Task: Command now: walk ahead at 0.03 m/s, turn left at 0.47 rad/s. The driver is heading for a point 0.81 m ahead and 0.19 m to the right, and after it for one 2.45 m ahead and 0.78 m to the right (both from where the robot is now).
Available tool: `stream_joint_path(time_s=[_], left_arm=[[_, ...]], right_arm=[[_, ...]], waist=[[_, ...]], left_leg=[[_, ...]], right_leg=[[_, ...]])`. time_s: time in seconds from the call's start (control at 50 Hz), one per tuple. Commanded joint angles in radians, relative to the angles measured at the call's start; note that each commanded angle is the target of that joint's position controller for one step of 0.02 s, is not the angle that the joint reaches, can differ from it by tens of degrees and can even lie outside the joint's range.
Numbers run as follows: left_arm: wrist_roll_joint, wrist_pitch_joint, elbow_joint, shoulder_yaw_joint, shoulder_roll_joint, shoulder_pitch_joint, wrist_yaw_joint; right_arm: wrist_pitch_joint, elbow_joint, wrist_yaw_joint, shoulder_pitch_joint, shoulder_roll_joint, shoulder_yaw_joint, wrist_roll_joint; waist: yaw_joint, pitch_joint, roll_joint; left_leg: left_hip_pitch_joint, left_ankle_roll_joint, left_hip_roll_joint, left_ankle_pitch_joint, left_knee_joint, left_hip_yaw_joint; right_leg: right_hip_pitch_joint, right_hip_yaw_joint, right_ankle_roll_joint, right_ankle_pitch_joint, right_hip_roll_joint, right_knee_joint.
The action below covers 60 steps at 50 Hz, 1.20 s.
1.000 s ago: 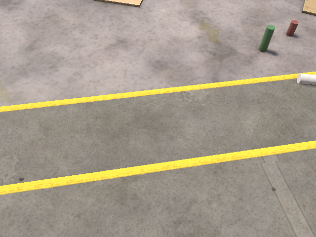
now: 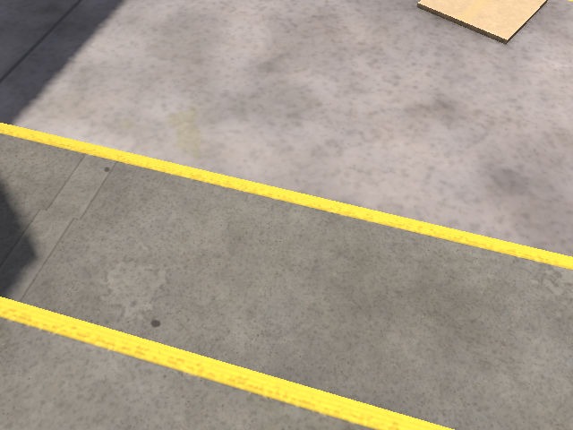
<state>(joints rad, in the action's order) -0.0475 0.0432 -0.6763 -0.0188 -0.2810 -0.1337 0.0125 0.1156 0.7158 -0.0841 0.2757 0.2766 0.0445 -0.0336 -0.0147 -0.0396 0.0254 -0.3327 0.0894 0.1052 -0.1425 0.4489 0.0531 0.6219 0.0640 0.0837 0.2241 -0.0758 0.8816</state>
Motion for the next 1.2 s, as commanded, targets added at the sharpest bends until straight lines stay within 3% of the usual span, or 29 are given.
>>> stream_joint_path(time_s=[0.02,0.12,0.14,0.16,0.18,0.2,0.22,0.26,0.3,0.34,0.38,0.44,0.54,0.6,0.64,0.66,0.72,0.76,0.78,0.8,0.82,0.84,0.86,0.88,0.92,0.98,1.06,1.12,1.2], left_arm=[[-0.004,-0.024,-0.026,0.029,-0.104,-0.159,-0.004],[0.04,0.023,-0.008,0.043,-0.109,-0.046,-0.004],[0.05,0.034,0.01,0.05,-0.127,-0.054,-0.002],[0.055,0.052,0.037,0.066,-0.214,-0.032,-0.003],[0.041,0.066,0.045,0.069,-0.202,-0.005,0.012],[0.043,0.066,0.026,0.077,-0.187,-0.062,0.015],[0.054,0.069,0.015,0.073,-0.168,-0.082,0.021],[0.076,0.071,0.04,0.062,-0.127,-0.007,0.038],[0.086,0.067,0.055,0.049,-0.115,0.115,0.076],[0.064,0.039,0.017,0.056,-0.099,0.045,0.125],[0.053,0.044,0.001,0.086,-0.17,-0.04,0.098],[0.054,0.061,0.017,0.086,-0.144,0.043,0.067],[0.058,0.057,0.006,0.091,-0.131,0.06,0.083],[0.001,0.051,-0.069,0.144,-0.223,-0.153,0.024],[0.016,0.076,-0.091,0.113,-0.141,-0.206,-0.022],[0.025,0.083,-0.088,0.091,-0.092,-0.214,-0.032],[0.018,0.079,-0.083,0.072,-0.085,-0.13,-0.033],[0.018,0.062,-0.075,0.087,-0.162,-0.038,-0.015],[0.06,0.013,-0.103,0.137,-0.252,-0.054,0.01],[0.067,-0.006,-0.105,0.131,-0.213,-0.059,0.02],[0.068,-0.013,-0.097,0.117,-0.152,-0.04,0.025],[0.061,-0.011,-0.06,0.087,-0.037,0.024,0.03],[0.068,-0.01,-0.008,0.075,0.007,0.076,0.025],[0.047,-0.014,-0.006,0.086,-0.048,0.098,0.012],[0.043,-0.012,-0.077,0.101,-0.074,-0.023,0.023],[0.025,-0.029,-0.118,0.104,-0.057,-0.051,0.048],[0.039,-0.039,-0.068,0.087,-0.026,0.102,0.075],[0.023,-0.033,-0.053,0.085,-0.045,0.147,0.098],[0.024,-0.047,-0.138,0.114,-0.102,-0.152,0.058]], right_arm=[[0.006,-0.113,0.003,-0.017,0.163,0.056,0.016],[-0.028,-0.108,0.002,-0.018,0.096,0.019,0.035],[-0.032,-0.109,0.0,-0.012,0.089,0.014,0.032],[-0.036,-0.116,0.014,0.092,0.062,0.008,0.026],[-0.036,-0.128,0.019,0.067,0.05,-0.002,0.018],[-0.051,-0.137,0.034,-0.038,0.11,0.016,-0.003],[-0.058,-0.132,0.048,-0.079,0.105,0.017,-0.004],[-0.056,-0.084,0.057,-0.015,0.083,0.01,0.0],[-0.049,-0.021,0.025,0.076,0.015,-0.017,0.027],[-0.048,-0.021,0.0,0.052,0.056,-0.01,0.065],[-0.044,-0.045,0.002,-0.03,0.166,0.023,0.027],[-0.04,-0.055,0.019,-0.101,0.116,0.015,0.039],[-0.046,-0.017,0.02,-0.044,0.114,0.014,0.039],[-0.055,-0.012,0.056,-0.027,0.151,0.038,-0.015],[-0.035,-0.028,0.069,-0.123,0.044,0.003,-0.033],[-0.028,-0.032,0.076,-0.173,0.02,-0.006,-0.041],[-0.019,-0.006,0.07,-0.115,0.023,-0.003,-0.054],[-0.004,0.046,0.034,-0.052,0.033,0.003,-0.039],[-0.05,0.043,0.028,-0.045,0.078,0.027,0.03],[-0.073,0.069,0.028,0.025,0.106,0.033,0.028],[-0.079,0.104,0.034,0.155,0.122,0.04,0.016],[-0.077,0.138,0.053,0.342,0.205,0.06,-0.006],[-0.081,0.139,0.07,0.359,0.29,0.077,-0.003],[-0.085,0.126,0.088,0.273,0.227,0.065,-0.003],[-0.07,0.096,0.091,0.114,0.119,0.032,0.007],[-0.04,0.111,0.099,0.09,0.08,0.02,0.017],[-0.021,0.148,0.095,0.117,0.081,0.02,0.017],[-0.002,0.159,0.11,0.111,0.108,0.028,0.001],[-0.014,0.143,0.126,0.004,0.165,0.039,0.01]], waist=[[0.027,0.091,-0.094],[0.014,0.12,-0.059],[0.03,0.16,-0.052],[-0.035,0.253,0.079],[-0.015,0.226,0.126],[0.046,0.209,0.066],[0.055,0.186,0.064],[0.01,0.143,0.092],[-0.077,0.124,-0.005],[-0.038,0.138,0.056],[0.032,0.094,-0.002],[0.034,0.107,-0.002],[0.02,0.107,-0.012],[0.091,-0.018,0.033],[0.128,-0.05,0.116],[0.143,-0.035,0.108],[0.062,-0.056,0.085],[0.001,-0.079,0.057],[-0.013,-0.033,0.148],[-0.037,0.001,0.119],[-0.096,0.028,0.055],[-0.199,0.078,-0.208],[-0.203,0.006,-0.324],[-0.158,-0.097,-0.187],[-0.043,-0.085,-0.119],[-0.008,-0.06,-0.129],[-0.01,-0.128,-0.102],[-0.005,-0.1,-0.098],[0.182,0.047,-0.126]], left_leg=[[-0.02,0.23,-0.332,0.179,-0.133,0.288],[0.051,0.142,-0.281,0.03,-0.041,0.346],[0.042,0.09,-0.239,0.051,-0.003,0.328],[0.0,-0.008,-0.128,-0.128,0.08,0.195],[-0.134,-0.114,-0.026,-0.293,0.133,0.047],[-0.155,-0.149,-0.053,-0.372,0.205,0.041],[-0.172,-0.174,-0.08,-0.403,0.269,0.037],[-0.105,-0.222,-0.131,-0.416,0.354,0.034],[0.083,-0.239,-0.161,-0.146,0.08,-0.022],[0.2,-0.19,-0.142,0.071,0.065,-0.005],[0.023,-0.079,-0.132,-0.056,0.056,0.01],[0.005,-0.084,-0.142,-0.043,0.017,0.02],[0.035,-0.103,-0.141,0.0,0.017,0.013],[-0.168,-0.01,-0.112,-0.514,0.069,0.011],[-0.308,-0.022,-0.123,-0.307,0.208,-0.046],[-0.311,-0.023,-0.135,-0.319,0.294,-0.028],[-0.125,-0.003,-0.125,-0.352,0.274,-0.085],[0.11,-0.01,-0.076,-0.174,0.118,-0.155],[0.178,-0.025,-0.076,-0.014,0.044,-0.171],[0.29,-0.031,-0.062,-0.034,0.036,-0.168],[0.469,-0.014,-0.111,-0.143,0.009,-0.083],[0.62,0.026,-0.351,-0.468,-0.169,0.231],[0.583,0.105,-0.525,-0.755,-0.326,0.571],[0.477,0.119,-0.56,-0.773,-0.327,0.558],[0.4,0.036,-0.437,-0.551,-0.323,0.315],[0.327,-0.015,-0.359,-0.271,-0.36,0.049],[0.243,-0.023,-0.315,-0.08,-0.396,-0.16],[0.167,-0.018,-0.304,0.036,-0.392,-0.28],[0.259,-0.041,-0.339,1.016,0.057,-0.382]], right_leg=[[-0.208,-0.007,-0.003,-0.061,-0.01,-0.131],[-0.315,-0.062,-0.066,-0.19,0.02,-0.419],[-0.394,-0.033,-0.129,-0.3,-0.024,-0.441],[-0.513,0.127,-0.327,-0.537,-0.184,-0.47],[-0.565,0.263,-0.432,-0.494,-0.262,-0.521],[-0.573,0.274,-0.397,-0.363,-0.243,-0.518],[-0.552,0.254,-0.351,-0.315,-0.226,-0.517],[-0.444,0.202,-0.302,-0.336,-0.207,-0.503],[-0.321,0.082,-0.217,-0.348,-0.112,-0.433],[-0.273,0.064,-0.145,-0.194,-0.07,-0.411],[-0.37,-0.017,-0.14,-0.065,-0.028,-0.411],[-0.435,-0.014,-0.17,-0.143,-0.042,-0.384],[-0.47,-0.027,-0.16,-0.243,-0.024,-0.374],[-0.519,0.125,-0.29,0.556,-0.08,-0.531],[-0.669,0.421,-0.396,0.584,-0.284,-0.691],[-0.67,0.445,-0.391,0.526,-0.306,-0.718],[-0.524,0.241,-0.312,0.426,-0.209,-0.749],[-0.366,0.102,-0.295,0.392,-0.13,-0.704],[-0.338,0.042,-0.24,0.241,-0.08,-0.645],[-0.288,0.013,-0.223,0.206,-0.067,-0.572],[-0.117,0.005,-0.209,0.197,-0.05,-0.441],[0.062,-0.091,-0.171,0.258,0.048,-0.076],[0.307,-0.04,-0.185,0.342,0.148,0.162],[0.389,0.07,-0.204,0.25,0.062,0.263],[0.287,0.09,-0.183,0.055,0.018,0.233],[0.175,0.022,-0.147,-0.087,0.003,0.222],[0.139,-0.058,-0.149,-0.261,0.016,0.031],[-0.081,-0.203,-0.183,-0.372,0.048,-0.03],[-0.35,-0.265,-0.304,-0.128,0.127,0.115]])
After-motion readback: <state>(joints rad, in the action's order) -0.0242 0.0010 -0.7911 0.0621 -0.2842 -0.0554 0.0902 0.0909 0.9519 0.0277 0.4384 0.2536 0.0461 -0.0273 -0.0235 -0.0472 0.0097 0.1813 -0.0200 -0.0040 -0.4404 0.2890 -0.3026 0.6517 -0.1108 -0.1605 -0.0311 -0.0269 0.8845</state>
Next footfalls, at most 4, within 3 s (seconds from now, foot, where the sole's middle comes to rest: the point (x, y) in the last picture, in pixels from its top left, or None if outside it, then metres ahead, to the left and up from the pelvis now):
0.14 right None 0.13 -0.16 -0.77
0.84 left None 0.18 0.08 -0.77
1.24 right None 0.44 -0.10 -0.77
1.72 left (321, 283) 0.93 -0.10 -0.93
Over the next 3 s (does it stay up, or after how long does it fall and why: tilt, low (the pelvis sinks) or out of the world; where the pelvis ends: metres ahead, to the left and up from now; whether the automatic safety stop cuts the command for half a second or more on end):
stays up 1.80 -0.72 -0.32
